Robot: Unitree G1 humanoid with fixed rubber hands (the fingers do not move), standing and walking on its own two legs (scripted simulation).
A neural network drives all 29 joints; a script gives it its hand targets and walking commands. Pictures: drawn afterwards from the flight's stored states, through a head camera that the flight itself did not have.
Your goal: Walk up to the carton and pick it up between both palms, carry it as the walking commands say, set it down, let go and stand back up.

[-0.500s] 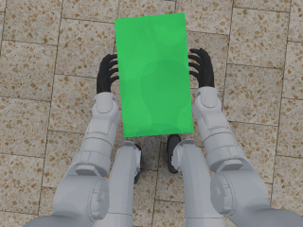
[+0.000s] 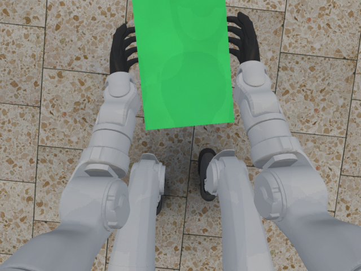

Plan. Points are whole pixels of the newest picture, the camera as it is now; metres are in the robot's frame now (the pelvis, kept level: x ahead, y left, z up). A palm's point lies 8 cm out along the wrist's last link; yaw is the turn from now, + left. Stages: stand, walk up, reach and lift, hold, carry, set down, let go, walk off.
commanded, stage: set down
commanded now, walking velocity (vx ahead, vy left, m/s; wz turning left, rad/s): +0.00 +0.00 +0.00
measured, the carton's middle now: (184, 66) +0.49 +0.01 -0.21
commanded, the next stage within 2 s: none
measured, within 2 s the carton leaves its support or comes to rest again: neither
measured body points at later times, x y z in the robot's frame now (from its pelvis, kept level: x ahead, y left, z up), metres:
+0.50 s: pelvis -0.01 +0.00 -0.08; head +0.32 -0.01 +0.23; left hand +0.51 +0.14 -0.21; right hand +0.53 -0.11 -0.20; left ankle +0.06 +0.12 -0.52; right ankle +0.12 -0.10 -0.52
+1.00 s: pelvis -0.02 +0.01 -0.13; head +0.35 +0.00 +0.12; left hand +0.53 +0.13 -0.30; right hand +0.55 -0.12 -0.29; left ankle +0.06 +0.12 -0.52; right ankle +0.12 -0.10 -0.52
